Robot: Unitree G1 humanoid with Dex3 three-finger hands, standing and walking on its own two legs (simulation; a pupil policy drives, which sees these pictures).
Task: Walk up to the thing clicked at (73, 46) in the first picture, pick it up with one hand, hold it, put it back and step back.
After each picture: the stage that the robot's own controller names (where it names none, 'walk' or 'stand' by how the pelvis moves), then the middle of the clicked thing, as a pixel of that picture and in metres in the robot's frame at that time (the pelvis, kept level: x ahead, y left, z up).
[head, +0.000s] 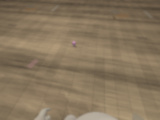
stand; (74, 44) +1.61 +0.41 -0.72
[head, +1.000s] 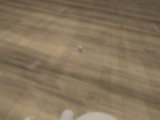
walk; (79, 49) +1.50 +0.17 -0.69
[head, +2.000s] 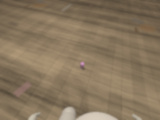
walk; (82, 65) +0.93 +0.10 -0.70
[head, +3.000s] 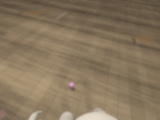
walk; (71, 85) +0.58 +0.19 -0.71
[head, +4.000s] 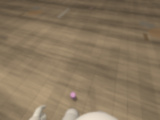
stand; (73, 95) +0.38 +0.19 -0.69
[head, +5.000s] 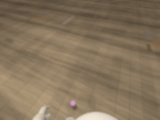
stand; (73, 104) +0.33 +0.17 -0.72
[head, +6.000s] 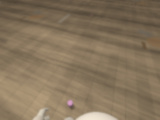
stand; (70, 103) +0.32 +0.20 -0.72
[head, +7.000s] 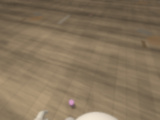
stand; (71, 103) +0.33 +0.20 -0.73
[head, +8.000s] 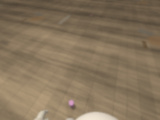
stand; (71, 103) +0.33 +0.20 -0.73
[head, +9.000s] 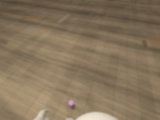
stand; (71, 103) +0.32 +0.20 -0.73
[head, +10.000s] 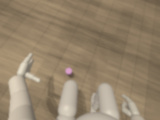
go down; (69, 71) +0.40 +0.17 -0.45
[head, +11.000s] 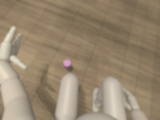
go down; (67, 64) +0.43 +0.18 -0.33
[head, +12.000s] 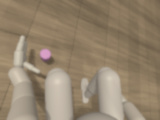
close in; (45, 55) +0.43 +0.22 -0.24
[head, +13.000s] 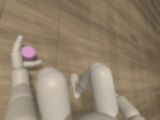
close; (27, 54) +0.42 +0.23 -0.23
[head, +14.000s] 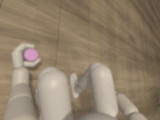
lift; (30, 56) +0.40 +0.22 -0.24
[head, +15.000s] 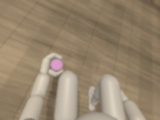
lift; (55, 66) +0.34 +0.23 -0.10
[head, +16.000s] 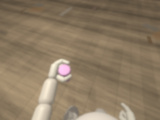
hold; (65, 73) +0.32 +0.17 +0.06
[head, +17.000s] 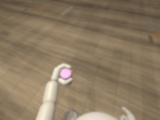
hold; (66, 77) +0.31 +0.16 +0.01
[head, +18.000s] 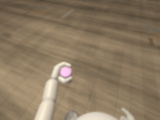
hold; (66, 75) +0.32 +0.17 +0.02
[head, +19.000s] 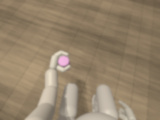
crouch; (64, 64) +0.40 +0.17 -0.07
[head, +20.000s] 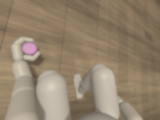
lower; (30, 51) +0.43 +0.23 -0.23
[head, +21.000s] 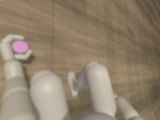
lower; (20, 49) +0.44 +0.24 -0.24
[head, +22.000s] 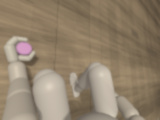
lower; (24, 51) +0.43 +0.24 -0.23
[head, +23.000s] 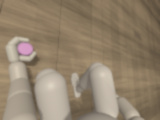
lower; (25, 51) +0.43 +0.25 -0.23
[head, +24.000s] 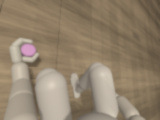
loosen; (28, 52) +0.43 +0.23 -0.23
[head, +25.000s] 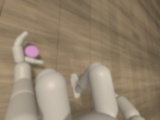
withdraw; (31, 54) +0.42 +0.21 -0.24
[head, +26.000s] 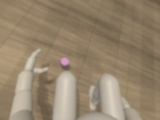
walk; (64, 63) +0.43 +0.17 -0.29
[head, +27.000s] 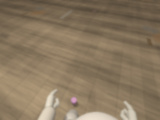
stand; (74, 101) +0.34 +0.14 -0.65
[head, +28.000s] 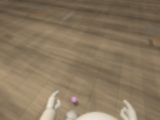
stand; (74, 100) +0.36 +0.15 -0.67
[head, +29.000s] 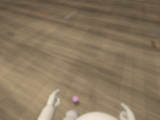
stand; (75, 99) +0.35 +0.14 -0.67
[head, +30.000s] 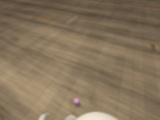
walk; (76, 101) +0.37 +0.14 -0.72
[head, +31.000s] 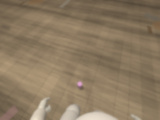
walk; (79, 85) +0.48 +0.11 -0.71
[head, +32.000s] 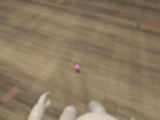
walk; (76, 68) +0.75 +0.13 -0.70
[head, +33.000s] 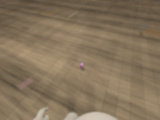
stand; (81, 66) +1.00 +0.15 -0.70
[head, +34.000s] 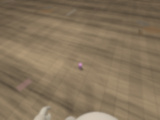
stand; (80, 66) +0.97 +0.17 -0.73
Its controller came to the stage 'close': yes
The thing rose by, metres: 0.72
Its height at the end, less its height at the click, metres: +0.00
